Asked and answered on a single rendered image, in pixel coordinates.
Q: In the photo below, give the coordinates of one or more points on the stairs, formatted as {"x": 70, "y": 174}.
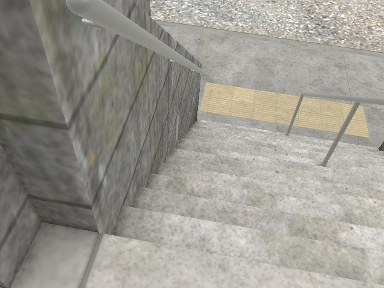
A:
{"x": 262, "y": 196}

